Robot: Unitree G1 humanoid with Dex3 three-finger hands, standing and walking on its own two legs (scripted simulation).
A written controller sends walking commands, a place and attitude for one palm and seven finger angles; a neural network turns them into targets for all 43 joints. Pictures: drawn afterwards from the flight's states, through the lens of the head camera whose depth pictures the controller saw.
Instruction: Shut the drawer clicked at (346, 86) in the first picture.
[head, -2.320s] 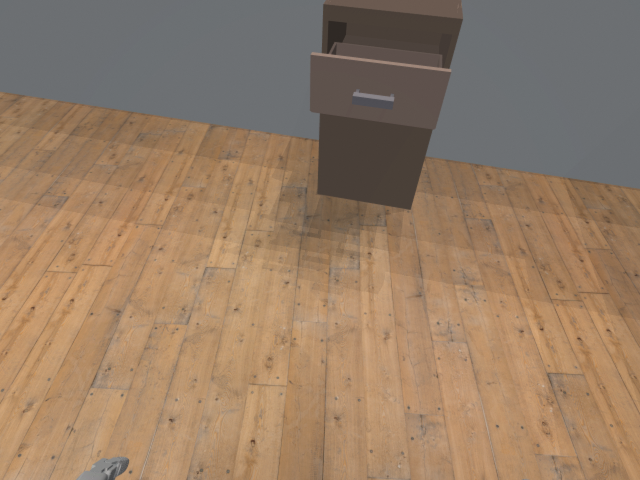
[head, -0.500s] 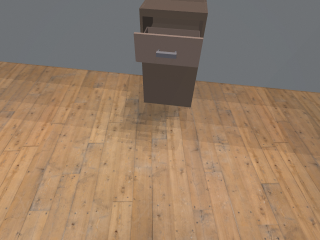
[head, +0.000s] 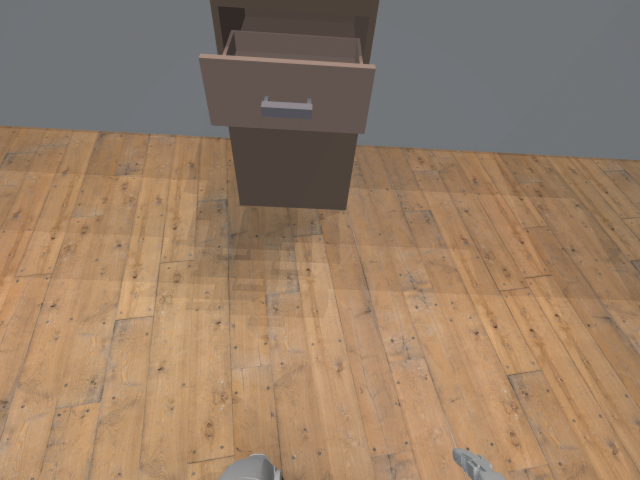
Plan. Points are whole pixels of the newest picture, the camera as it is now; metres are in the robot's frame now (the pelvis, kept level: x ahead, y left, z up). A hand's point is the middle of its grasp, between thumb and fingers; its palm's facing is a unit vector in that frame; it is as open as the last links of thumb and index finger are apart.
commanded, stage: walk to a spot facing it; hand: left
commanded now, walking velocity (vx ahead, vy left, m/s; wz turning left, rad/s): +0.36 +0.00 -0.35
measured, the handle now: (287, 105) +0.91 +0.16 -0.06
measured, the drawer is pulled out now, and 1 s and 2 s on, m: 0.28 0.28 0.28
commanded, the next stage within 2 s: turn to face it in 0.48 s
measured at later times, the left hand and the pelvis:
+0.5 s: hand (268, 324) +0.37 +0.12 -0.14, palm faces -0.29 -0.94 -0.18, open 7.4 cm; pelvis +0.21 -0.02 +0.02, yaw -14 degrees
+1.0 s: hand (276, 301) +0.43 +0.11 -0.17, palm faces -0.05 -0.99 -0.14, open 7.3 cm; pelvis +0.35 -0.05 +0.01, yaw -7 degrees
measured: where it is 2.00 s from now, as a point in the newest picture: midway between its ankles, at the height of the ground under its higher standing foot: (343, 421)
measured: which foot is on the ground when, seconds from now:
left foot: down 0.00-0.54, up 0.56-0.94, down 0.96-1.00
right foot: up 0.00-0.52, down 0.54-0.96, up 0.98-1.00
